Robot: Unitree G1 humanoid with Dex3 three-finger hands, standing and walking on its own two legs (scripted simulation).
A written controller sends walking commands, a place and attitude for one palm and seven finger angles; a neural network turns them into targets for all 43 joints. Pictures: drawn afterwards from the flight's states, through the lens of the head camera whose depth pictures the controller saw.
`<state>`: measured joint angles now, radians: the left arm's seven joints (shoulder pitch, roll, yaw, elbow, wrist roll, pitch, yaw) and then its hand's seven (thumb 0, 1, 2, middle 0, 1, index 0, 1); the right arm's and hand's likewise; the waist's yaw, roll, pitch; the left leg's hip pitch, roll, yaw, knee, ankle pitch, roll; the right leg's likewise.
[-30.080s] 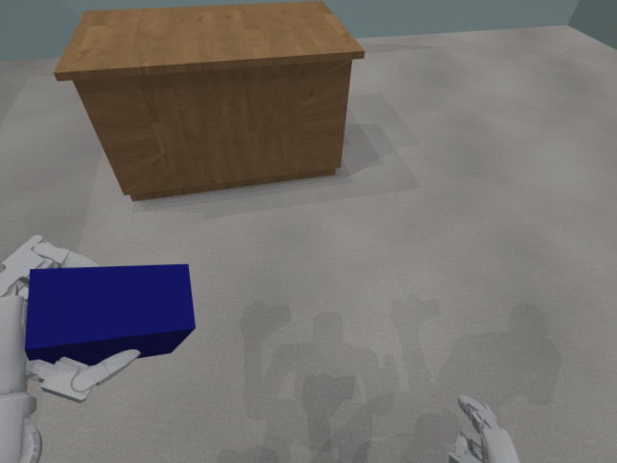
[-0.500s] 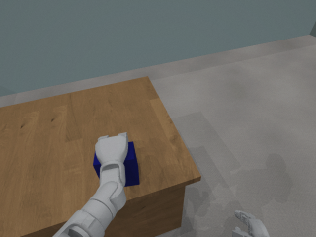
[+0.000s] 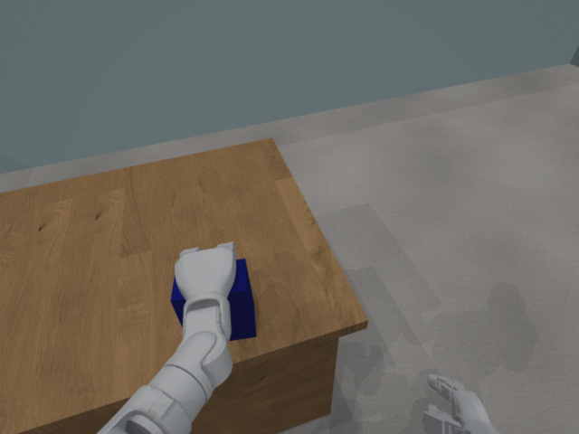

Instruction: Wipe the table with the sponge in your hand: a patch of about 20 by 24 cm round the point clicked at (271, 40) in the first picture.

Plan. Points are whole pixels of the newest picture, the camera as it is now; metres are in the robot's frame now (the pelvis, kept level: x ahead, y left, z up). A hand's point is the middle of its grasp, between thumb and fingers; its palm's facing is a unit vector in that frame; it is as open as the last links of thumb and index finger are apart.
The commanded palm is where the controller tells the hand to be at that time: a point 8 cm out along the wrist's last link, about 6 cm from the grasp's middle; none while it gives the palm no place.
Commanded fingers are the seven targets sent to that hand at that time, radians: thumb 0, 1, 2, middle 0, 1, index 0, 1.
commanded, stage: wipe back along the third lane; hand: left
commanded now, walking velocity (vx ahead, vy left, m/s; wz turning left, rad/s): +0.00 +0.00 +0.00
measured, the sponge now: (219, 311) +0.32 +0.16 -0.04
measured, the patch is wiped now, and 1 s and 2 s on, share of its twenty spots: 0.90 0.90 0.90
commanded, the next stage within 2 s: slide back across to the middle lane in 0.06 s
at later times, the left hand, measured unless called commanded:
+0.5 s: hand (198, 299) +0.31 +0.18 +0.02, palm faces -0.03 -0.09 -1.00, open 10.5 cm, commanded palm +0.27 +0.19 +0.06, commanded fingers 0.00 0.10 1.30 -1.20 -1.60 -1.20 -1.60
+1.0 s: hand (164, 312) +0.28 +0.23 +0.02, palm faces -0.06 -0.09 -0.99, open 10.5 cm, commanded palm +0.26 +0.23 +0.05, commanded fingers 0.00 0.10 1.30 -1.20 -1.60 -1.20 -1.60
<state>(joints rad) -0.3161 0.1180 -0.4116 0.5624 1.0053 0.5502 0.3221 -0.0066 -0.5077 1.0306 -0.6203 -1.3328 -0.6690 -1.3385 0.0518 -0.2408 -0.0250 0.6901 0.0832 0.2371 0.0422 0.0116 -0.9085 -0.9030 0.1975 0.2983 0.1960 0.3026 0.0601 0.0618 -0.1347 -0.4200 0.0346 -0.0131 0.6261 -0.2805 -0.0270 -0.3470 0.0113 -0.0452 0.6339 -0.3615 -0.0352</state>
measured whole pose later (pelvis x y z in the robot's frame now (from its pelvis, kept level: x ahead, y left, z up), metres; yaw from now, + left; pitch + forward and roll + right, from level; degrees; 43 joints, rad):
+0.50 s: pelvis +0.00 +0.00 +0.00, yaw -1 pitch +2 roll +0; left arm -0.19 0.19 -0.33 0.44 0.99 0.51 0.28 -0.01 -0.51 1.03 -0.62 -1.33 -0.67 -1.34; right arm 0.07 -0.25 -0.02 0.68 0.09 0.21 0.02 0.01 -0.91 -0.90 0.20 0.30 0.20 0.30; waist 0.04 0.07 -0.11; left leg -0.35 0.04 0.00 0.58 -0.27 -0.03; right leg -0.29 0.02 -0.03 0.60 -0.35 -0.04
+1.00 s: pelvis +0.00 +0.00 +0.00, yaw +0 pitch +2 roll +0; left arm -0.08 0.27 -0.22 0.34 1.00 0.39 0.23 -0.01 -0.51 1.03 -0.63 -1.33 -0.68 -1.33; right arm 0.07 -0.26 -0.03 0.68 0.07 0.14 -0.01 0.01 -0.91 -0.90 0.20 0.30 0.20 0.30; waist 0.07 0.08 -0.09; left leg -0.35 0.04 -0.01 0.58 -0.27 -0.02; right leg -0.27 0.02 -0.04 0.58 -0.35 -0.04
